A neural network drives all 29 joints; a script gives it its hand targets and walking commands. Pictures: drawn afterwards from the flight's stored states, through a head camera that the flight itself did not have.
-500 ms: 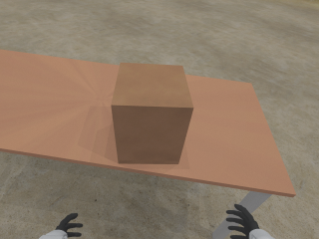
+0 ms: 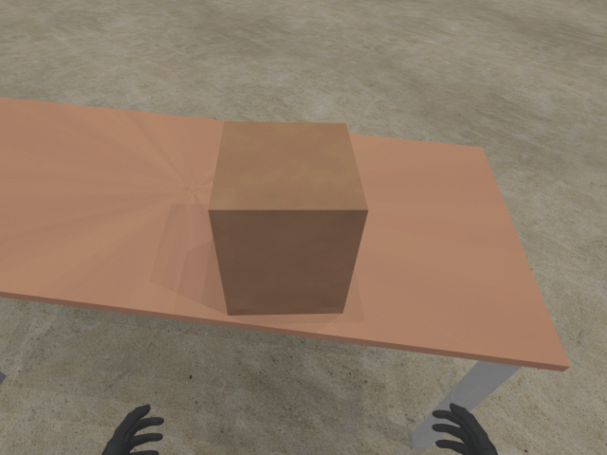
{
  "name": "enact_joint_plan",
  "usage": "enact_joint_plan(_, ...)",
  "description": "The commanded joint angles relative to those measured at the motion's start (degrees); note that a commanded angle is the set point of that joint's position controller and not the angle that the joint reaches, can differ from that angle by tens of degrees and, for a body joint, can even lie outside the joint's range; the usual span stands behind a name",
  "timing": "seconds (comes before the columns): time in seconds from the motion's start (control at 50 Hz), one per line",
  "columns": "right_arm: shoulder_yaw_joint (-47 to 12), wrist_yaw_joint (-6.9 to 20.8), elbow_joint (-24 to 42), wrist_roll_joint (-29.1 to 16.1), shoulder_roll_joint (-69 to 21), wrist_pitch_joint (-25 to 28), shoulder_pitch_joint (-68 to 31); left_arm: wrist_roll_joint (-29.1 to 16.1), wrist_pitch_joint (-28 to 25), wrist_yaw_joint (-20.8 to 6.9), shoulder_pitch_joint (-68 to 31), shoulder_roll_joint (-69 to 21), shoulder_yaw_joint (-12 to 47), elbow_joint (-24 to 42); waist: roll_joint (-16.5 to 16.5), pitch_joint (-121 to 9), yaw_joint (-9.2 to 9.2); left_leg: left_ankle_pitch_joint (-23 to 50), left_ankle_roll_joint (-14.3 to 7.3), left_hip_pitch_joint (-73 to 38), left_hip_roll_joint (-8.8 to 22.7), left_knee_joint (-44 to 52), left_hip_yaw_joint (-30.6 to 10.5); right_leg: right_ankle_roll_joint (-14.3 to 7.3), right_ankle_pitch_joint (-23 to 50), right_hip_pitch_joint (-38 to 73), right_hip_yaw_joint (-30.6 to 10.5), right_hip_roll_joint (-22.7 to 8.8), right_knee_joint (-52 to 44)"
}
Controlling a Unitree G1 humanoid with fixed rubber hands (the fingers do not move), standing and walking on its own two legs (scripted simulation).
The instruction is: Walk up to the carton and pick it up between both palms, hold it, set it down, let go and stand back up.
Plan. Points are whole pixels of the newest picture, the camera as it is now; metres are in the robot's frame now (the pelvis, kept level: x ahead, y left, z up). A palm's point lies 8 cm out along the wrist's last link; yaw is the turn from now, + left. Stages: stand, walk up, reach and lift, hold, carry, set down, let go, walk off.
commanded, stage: reach and lift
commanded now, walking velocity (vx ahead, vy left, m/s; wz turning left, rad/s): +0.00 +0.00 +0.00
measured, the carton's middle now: (286, 221) +0.49 +0.03 +0.04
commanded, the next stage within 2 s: none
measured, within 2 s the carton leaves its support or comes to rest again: neither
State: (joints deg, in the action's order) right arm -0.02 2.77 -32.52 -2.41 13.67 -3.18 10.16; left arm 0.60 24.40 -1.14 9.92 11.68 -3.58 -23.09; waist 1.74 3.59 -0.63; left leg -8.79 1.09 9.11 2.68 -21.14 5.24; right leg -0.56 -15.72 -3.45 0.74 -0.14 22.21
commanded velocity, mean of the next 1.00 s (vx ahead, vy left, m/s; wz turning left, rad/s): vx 0.00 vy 0.00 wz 0.00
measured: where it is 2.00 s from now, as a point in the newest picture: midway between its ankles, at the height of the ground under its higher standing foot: outside the picture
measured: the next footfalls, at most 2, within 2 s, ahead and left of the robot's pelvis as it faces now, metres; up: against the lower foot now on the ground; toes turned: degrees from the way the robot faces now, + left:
none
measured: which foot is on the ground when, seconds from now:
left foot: down 0.00-1.00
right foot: down 0.00-1.00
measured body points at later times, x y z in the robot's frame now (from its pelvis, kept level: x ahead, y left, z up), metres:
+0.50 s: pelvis +0.02 +0.00 +0.00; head +0.00 +0.01 +0.45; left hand +0.19 +0.22 -0.06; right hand +0.19 -0.24 -0.04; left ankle +0.03 +0.13 -0.74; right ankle -0.04 -0.11 -0.74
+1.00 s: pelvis +0.02 +0.00 +0.00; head +0.01 +0.01 +0.45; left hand +0.25 +0.20 +0.00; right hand +0.25 -0.23 +0.01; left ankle +0.03 +0.13 -0.74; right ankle -0.04 -0.11 -0.74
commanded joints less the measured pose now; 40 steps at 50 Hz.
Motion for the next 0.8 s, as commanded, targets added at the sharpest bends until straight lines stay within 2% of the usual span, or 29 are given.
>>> enact_joint_plan(0.0, 4.2, 3.69, 9.74, 0.63, 7.58, 5.24, -1.67, -0.65, -6.95, 2.91, -0.78, 2.25, 0.44, 10.24, -1.37, -5.39, 2.08, 11.24, 1.74, -18.61, -2.27, 1.33, -1.04, -0.65, 8.39, -15.97, 3.23, 2.59, -8.17)
enact_joint_plan(0.04, 4.84, 4.33, 10.08, 1.68, 6.9, 6.35, -0.76, -1.66, -9.85, 3.52, -1.52, 2.19, 1.75, 9.6, -0.95, -4.99, 1.4, 8.83, 1.43, -16.84, -2.03, 1.55, -1.43, -0.69, 5.91, -17.29, 2.53, 2.22, -8.34)
enact_joint_plan(0.06, 5.57, 4.21, 10.62, 2.16, 6.56, 7.05, -0.29, -1.84, -11.05, 3.83, -1.48, 2.41, 2.14, 9.91, -0.88, -4.64, 0.74, 8.58, 1.19, -15.63, -2.19, 1.27, -1.38, -0.45, 7.23, -17.49, 1.94, 1.85, -8.28)
enact_joint_plan(0.1, 6.55, 4.4, 8.33, 1.84, 6.72, 8.26, 0.46, -1.57, -13.42, 4.82, -2.7, 3.01, 2.74, 9.57, -3.2, -5.64, 1.16, 6.38, 1.24, -15.43, -1.53, 1.69, -1.5, -1.22, 5.64, -17.36, 1.13, 1.37, -7.9)
enact_joint_plan(0.12, 6.09, 4.22, 7.83, 1.22, 5.51, 8.62, 1.01, -2.05, -14.27, 5.03, -2.43, 3.2, 2.41, 10.11, -2.68, -6.01, 1.08, 6.7, 1.2, -15.05, -1.87, 1.53, -1.42, -1.09, 6.48, -17.13, 0.57, 0.9, -8.2)
enact_joint_plan(0.16, 5.3, 3.93, 6.34, -0.73, 4.56, 9.25, 2.13, -1.48, -15.19, 5.34, -1.15, 3.21, 2.65, 9.99, -4.11, -6.52, 1.18, 6.95, 0.8, -15.8, -1.87, 1.42, -1.52, -1.09, 7.6, -15.66, -0.42, 0.34, -8.52)
enact_joint_plan(0.22, 3.63, 3.16, 5.74, -1.87, 5.16, 9.3, 3.22, -1.54, -15.03, 4.5, 2.29, 2.45, 1.98, 8.85, -0.83, -5.76, 1.54, 8.95, 0.67, -17.05, -2.61, 2.05, -1.76, -0.51, 9.65, -13.54, -0.61, 0.38, -9.86)
enact_joint_plan(0.26, 3.69, 2.42, 8.01, -2.16, 6.74, 10.16, 2.83, -1.05, -14.88, 4.18, 4.14, 2.16, 1.37, 9.33, -0.66, -7.46, 1.34, 12.62, 0.75, -18.41, -2.79, 2.05, -1.63, 0.2, 14.21, -11.27, -0.37, 0.58, -9.67)
enact_joint_plan(0.28, 3.58, 2.01, 8.49, -2.44, 7.41, 10.5, 2.82, -0.68, -14.58, 4.01, 5.67, 2.02, 0.53, 8.32, -0.13, -7.2, 2.25, 14.58, 0.99, -18.72, -3.06, 1.79, -1.67, 0.3, 16.24, -11.12, -0.21, 1.01, -9.53)
enact_joint_plan(0.3, 3.86, 1.66, 9.56, -2.29, 7.93, 10.96, 2.67, -0.59, -14.81, 3.86, 5.75, 2.5, 0.2, 9.42, 1.02, -7.8, 1.73, 15.75, 0.84, -18.48, -3.22, 1.78, -2.21, 0.16, 18.58, -9.93, -0.17, 1.15, -9.26)
enact_joint_plan(0.34, 3.44, 0.84, 11.44, -2.27, 7.49, 11.64, 2.93, -0.91, -15.76, 3.56, 5.87, 2.65, 0.11, 9.98, 1.12, -7.43, 1.84, 18.24, 0.96, -17.18, -3.9, 1.37, -1.42, 1.06, 21.86, -9.27, -0.29, 1.33, -9.11)
enact_joint_plan(0.36, 3.51, 0.72, 11.37, -1.86, 7.14, 11.89, 3.25, -1.23, -16.42, 3.28, 5.93, 2.54, -0.45, 9.25, 2.55, -7.41, 1.73, 16.94, 0.6, -17.19, -3.82, 1.81, -1.71, 1.18, 21.8, -9.08, -0.36, 1.35, -9.3)
enact_joint_plan(0.4, 3.2, 0.41, 13.18, -2.29, 6.08, 12.1, 3.48, -1.99, -18.11, 2.85, 4.94, 1.67, 0.55, 9.81, 2.19, -5.35, 1.76, 15.81, 0.45, -16.6, -3.7, 2.49, -1.7, 0.79, 18.81, -10.48, -0.79, 1.11, -9.98)
enact_joint_plan(0.42, 3.14, 0.41, 13.32, -1.68, 6.2, 12.19, 3.65, -2.55, -19.18, 2.79, 4.39, 1.72, 1.16, 9.6, 3.32, -4.95, 1.05, 14.81, 0.36, -17.07, -3.3, 2.72, -2.13, 0.7, 17.97, -11.68, -0.58, 0.97, -10.21)
enact_joint_plan(0.44, 3.62, 0.37, 14.2, -2.39, 5.95, 12.61, 3.76, -2.43, -20.22, 2.93, 3.88, 1.39, 1.07, 10.28, 1.72, -4.71, 0.84, 15.24, 0.63, -17.61, -3.46, 2.58, -2.38, 0.51, 18.05, -12.77, -0.79, 0.84, -10.4)
enact_joint_plan(0.48, 3.31, 0.7, 16.17, -2.98, 5.6, 12.85, 3.48, -2.88, -21.81, 3.11, 3.1, 0.86, 1.85, 11.92, 0.93, -4.7, 1.61, 15.93, 1.04, -18.14, -3.17, 2.82, -1.93, 0.05, 15.8, -13.8, -0.79, 1.11, -11.15)
enact_joint_plan(0.52, 2.74, 1.0, 16.16, -3.11, 4.68, 12.39, 3.54, -3.14, -22.54, 3.31, 2.93, 1.53, 2.23, 10.57, 1.73, -3.57, 1.89, 13.68, 0.53, -17.95, -2.86, 3.48, -1.92, -0.02, 12.11, -14.42, -0.75, 1.13, -11.87)
enact_joint_plan(0.54, 2.51, 1.32, 17.27, -3.51, 4.29, 12.39, 3.11, -3.58, -23.19, 3.82, 1.81, 1.52, 2.17, 12.12, 0.44, -4.7, 2.54, 11.84, 0.6, -17.9, -2.88, 3.74, -1.88, -0.1, 9.8, -14.7, -0.78, 1.03, -11.66)
enact_joint_plan(0.56, 2.54, 1.47, 17.72, -4.02, 3.96, 12.25, 2.25, -3.84, -23.78, 4.34, 1.65, 1.95, 2.81, 12.09, 0.52, -4.87, 2.7, 11.88, 0.06, -17.37, -2.89, 3.66, -2.15, -0.41, 10.23, -14.63, -1.34, 0.85, -11.7)
enact_joint_plan(0.58, 2.72, 1.38, 18.38, -4.66, 4.04, 12.2, 2.22, -3.91, -24.28, 4.86, 0.55, 2.45, 2.81, 13.1, -0.08, -5.22, 2.19, 10.26, 0.19, -17.05, -2.59, 3.76, -2.19, -0.12, 9.76, -15.11, -1.66, 0.55, -11.47)
enact_joint_plan(0.62, 3.12, 1.18, 16.55, -4.91, 4.27, 11.85, 2.46, -3.81, -24.74, 5.56, 0.19, 2.2, 2.89, 14.15, -1.01, -5.22, 1.73, 9.78, 0.46, -17.08, -2.63, 3.91, -2.23, -0.27, 8.7, -15.54, -1.86, 0.83, -11.47)
enact_joint_plan(0.66, 3.37, 1.12, 15.45, -5.52, 4.07, 11.58, 0.84, -3.66, -24.49, 6.12, -0.7, 1.79, 3.23, 13.2, -2.08, -3.87, 2.45, 6.41, 0.21, -16.24, -2.5, 4.22, -2.26, -0.62, 4.79, -16.1, -2.24, 0.43, -11.79)
enact_joint_plan(0.72, 4.5, 0.83, 16.95, -4.79, 4.85, 12.15, -3.28, -5.45, -24.53, 6.81, -3.59, 2.03, 4.42, 13.73, -0.68, -6.35, 2.33, 3.98, 0.01, -16.4, -2.06, 4.02, -2.39, -0.71, 3.53, -16.59, -1.97, 0.52, -11.01)
enact_joint_plan(0.76, 5.09, 0.21, 17.41, -4.74, 4.8, 12.26, -3.24, -5.7, -24.32, 6.96, -3.06, 1.59, 4.19, 13.35, 1.15, -6.45, 1.89, 4.09, -0.13, -15.13, -2.05, 3.81, -2.28, -0.42, 4.79, -15.85, -2.24, 0.11, -10.67)
enact_joint_plan(0.78, 5.29, -0.04, 18.68, -5.33, 5.24, 12.83, -5.27, -6.34, -24.64, 7.02, -5.52, 1.8, 4.65, 14.66, 0.91, -8.69, 2.01, 4.79, -0.07, -14.86, -2.17, 3.49, -2.24, -0.1, 6.33, -14.94, -1.88, 0.49, -9.9)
